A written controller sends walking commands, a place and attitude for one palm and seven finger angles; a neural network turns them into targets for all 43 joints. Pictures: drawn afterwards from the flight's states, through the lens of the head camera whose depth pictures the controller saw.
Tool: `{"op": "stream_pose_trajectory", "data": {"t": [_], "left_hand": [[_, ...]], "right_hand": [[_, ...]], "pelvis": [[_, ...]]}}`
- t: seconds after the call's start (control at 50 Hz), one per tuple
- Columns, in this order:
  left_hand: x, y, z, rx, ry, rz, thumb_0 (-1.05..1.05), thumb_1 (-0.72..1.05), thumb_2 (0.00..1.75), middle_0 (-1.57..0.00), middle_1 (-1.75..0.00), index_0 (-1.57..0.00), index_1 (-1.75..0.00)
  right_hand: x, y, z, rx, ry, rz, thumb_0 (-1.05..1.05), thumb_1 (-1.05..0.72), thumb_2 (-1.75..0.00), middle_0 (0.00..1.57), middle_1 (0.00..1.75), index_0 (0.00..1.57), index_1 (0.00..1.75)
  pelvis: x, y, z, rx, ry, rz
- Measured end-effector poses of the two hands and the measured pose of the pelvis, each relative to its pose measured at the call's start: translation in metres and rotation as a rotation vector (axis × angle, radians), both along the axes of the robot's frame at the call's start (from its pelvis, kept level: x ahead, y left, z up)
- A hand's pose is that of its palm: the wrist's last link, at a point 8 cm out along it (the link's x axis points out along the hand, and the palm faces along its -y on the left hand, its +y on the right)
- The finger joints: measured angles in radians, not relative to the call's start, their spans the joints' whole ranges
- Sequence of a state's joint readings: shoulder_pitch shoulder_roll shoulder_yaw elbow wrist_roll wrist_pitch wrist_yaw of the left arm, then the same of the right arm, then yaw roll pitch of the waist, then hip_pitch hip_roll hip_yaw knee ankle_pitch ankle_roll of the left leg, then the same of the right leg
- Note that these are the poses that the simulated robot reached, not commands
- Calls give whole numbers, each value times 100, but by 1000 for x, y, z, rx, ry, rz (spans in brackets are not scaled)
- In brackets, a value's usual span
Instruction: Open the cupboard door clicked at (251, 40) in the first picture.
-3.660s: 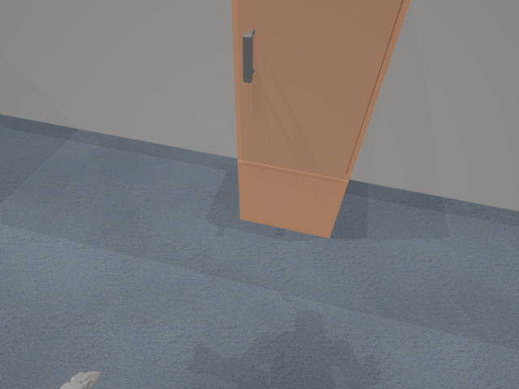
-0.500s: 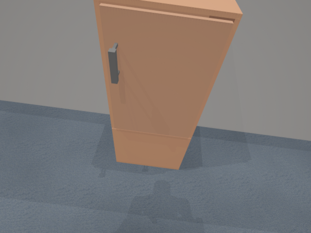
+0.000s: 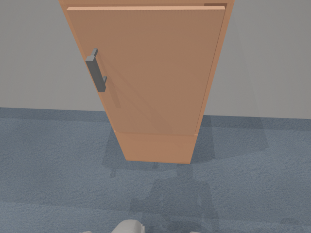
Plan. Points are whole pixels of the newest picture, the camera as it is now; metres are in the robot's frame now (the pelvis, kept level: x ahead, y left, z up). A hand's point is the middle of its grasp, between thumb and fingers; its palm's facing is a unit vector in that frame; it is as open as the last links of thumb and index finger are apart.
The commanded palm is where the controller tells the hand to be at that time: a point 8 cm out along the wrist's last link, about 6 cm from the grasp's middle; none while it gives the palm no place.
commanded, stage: come to a stop and stand still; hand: left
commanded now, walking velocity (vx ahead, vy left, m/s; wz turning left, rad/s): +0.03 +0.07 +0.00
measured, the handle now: (98, 70) +0.56 +0.21 +0.08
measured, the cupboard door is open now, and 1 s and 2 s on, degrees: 0 0 0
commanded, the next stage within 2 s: look again from close up in 0.90 s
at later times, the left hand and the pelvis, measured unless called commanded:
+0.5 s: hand out of the picture -0.05 +0.24 -0.17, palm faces +0.05 -0.98 -0.21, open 7.4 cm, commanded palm none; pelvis -0.04 +0.05 +0.00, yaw -1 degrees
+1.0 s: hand out of the picture -0.08 +0.21 -0.17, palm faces +0.02 -0.99 -0.15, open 7.4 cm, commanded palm none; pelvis -0.07 +0.05 +0.01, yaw -1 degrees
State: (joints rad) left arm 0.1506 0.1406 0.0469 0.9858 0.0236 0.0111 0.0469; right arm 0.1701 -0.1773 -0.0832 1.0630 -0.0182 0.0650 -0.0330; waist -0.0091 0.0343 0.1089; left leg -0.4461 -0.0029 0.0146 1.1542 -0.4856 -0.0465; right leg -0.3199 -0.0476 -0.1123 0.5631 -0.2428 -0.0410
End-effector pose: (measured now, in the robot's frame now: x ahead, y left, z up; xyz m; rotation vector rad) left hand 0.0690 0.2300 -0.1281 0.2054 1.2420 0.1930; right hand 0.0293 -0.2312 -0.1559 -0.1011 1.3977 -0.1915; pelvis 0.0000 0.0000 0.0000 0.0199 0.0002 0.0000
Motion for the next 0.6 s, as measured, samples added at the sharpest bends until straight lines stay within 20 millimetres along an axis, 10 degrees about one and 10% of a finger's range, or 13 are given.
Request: {"op": "stream_pose_trajectory", "data": {"t": [0.2,0.38,0.6], "left_hand": [[-28,30,-10,-45,-39,24,0,90,90,-20,-30,-20,-30],[-87,60,-16,-69,80,67,0,90,90,-20,-30,-19,-30],[-142,44,-7,-65,209,35,0,91,90,-20,-30,-19,-30]], "right_hand": [[27,13,24,-67,-176,86,0,-92,-90,19,30,20,30],[-18,51,35,-71,-116,94,0,-93,-90,20,30,20,30],[-66,56,19,-16,-45,23,0,-93,-90,20,30,20,30]], "pelvis": [[-25,26,-2,-14,-5,5],[-38,48,7,-20,-5,6],[-51,51,9,-14,-19,-16]]}}
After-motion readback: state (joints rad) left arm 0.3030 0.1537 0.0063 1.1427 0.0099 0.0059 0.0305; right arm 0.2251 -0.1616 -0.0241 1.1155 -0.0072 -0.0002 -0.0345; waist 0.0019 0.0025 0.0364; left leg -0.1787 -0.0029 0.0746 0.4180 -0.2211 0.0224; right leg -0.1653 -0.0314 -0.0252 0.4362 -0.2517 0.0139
